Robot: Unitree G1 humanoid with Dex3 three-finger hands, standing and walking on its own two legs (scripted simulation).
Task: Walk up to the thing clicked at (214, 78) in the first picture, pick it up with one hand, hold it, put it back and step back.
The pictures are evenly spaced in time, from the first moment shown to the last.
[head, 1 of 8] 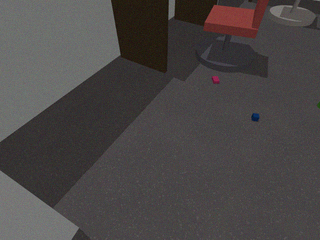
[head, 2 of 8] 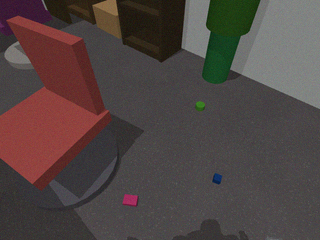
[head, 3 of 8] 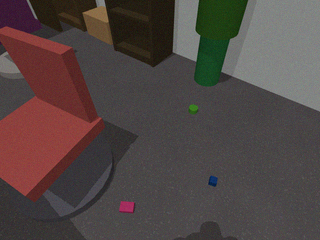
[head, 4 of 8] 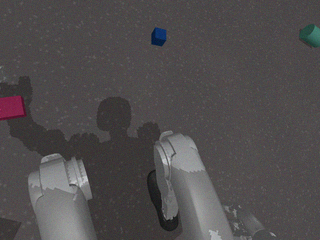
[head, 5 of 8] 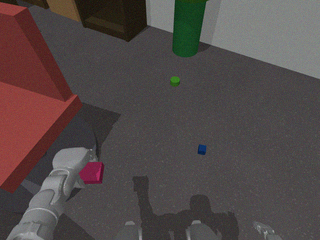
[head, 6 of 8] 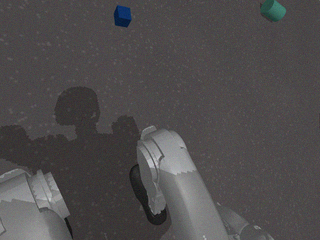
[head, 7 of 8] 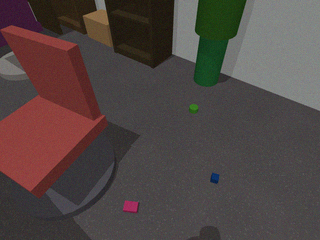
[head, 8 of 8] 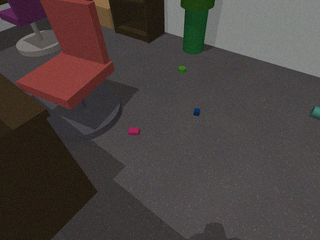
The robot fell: no
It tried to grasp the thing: yes
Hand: left
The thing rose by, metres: 0.69
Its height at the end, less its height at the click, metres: +0.00
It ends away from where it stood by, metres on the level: 0.01
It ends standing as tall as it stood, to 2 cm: yes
